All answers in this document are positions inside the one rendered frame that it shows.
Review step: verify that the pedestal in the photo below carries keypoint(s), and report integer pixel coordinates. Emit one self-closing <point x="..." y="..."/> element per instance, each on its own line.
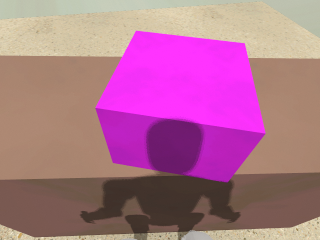
<point x="57" y="177"/>

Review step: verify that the carton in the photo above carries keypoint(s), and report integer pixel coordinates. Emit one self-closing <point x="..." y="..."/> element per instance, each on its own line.
<point x="182" y="105"/>

